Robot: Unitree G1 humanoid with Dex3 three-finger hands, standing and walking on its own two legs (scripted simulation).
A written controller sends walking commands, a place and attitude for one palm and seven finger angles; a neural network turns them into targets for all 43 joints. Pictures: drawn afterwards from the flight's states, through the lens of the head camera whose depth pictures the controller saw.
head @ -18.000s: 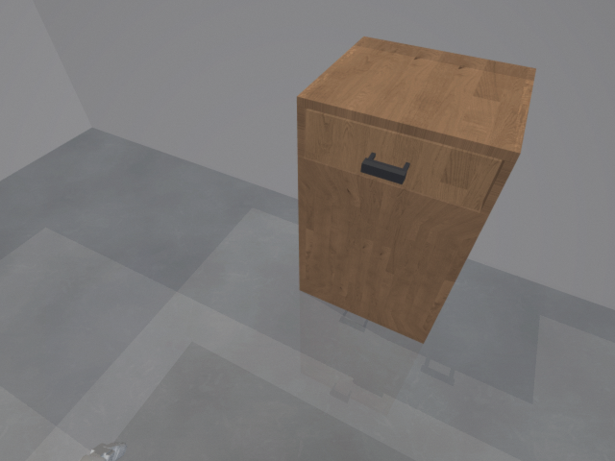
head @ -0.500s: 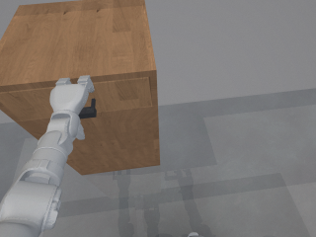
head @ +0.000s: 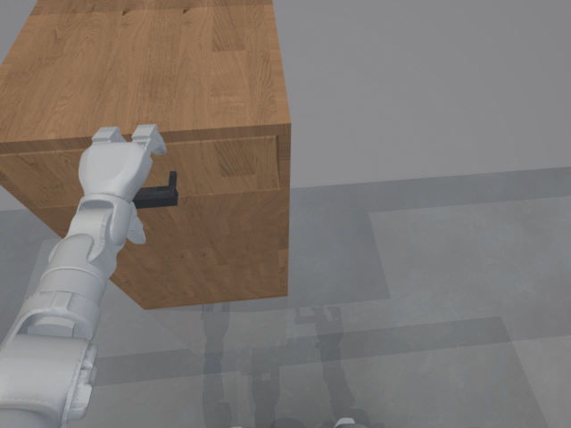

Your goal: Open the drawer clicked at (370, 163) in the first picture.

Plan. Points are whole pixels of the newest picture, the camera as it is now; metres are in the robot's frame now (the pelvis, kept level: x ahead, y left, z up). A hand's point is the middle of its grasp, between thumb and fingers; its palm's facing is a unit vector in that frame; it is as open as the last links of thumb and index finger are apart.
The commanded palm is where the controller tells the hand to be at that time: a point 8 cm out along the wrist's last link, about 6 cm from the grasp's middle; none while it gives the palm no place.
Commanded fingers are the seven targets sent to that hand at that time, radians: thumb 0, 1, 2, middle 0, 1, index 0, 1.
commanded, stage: re-aim the fingers above the handle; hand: left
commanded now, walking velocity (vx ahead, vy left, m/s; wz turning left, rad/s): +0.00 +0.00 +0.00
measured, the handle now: (147, 187) +0.50 +0.24 -0.02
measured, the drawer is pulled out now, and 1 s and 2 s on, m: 0.00 0.00 0.00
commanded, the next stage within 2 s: lower the fingers behind the handle in 0.38 s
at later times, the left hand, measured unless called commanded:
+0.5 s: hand (137, 197) +0.44 +0.22 +0.04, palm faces +0.01 -0.02 -1.00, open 13.8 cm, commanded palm +0.42 +0.23 +0.09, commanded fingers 0.00 -0.50 0.30 -0.30 -1.20 -0.30 -1.20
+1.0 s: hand (143, 207) +0.44 +0.22 +0.00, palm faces -0.02 -0.02 -1.00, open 13.8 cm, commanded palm +0.43 +0.23 +0.06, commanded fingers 0.00 -0.50 0.30 -0.30 -1.20 -0.30 -1.20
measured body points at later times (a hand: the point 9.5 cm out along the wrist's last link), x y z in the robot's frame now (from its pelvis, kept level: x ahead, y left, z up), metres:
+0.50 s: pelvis -0.01 +0.00 +0.00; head +0.08 -0.01 +0.44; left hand +0.43 +0.22 +0.09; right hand +0.05 -0.29 -0.13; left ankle -0.03 +0.10 -0.71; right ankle -0.01 -0.13 -0.71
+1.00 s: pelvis -0.01 -0.01 -0.01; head +0.10 -0.02 +0.43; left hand +0.44 +0.22 +0.06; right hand +0.02 -0.29 -0.14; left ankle -0.03 +0.10 -0.71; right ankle -0.01 -0.13 -0.71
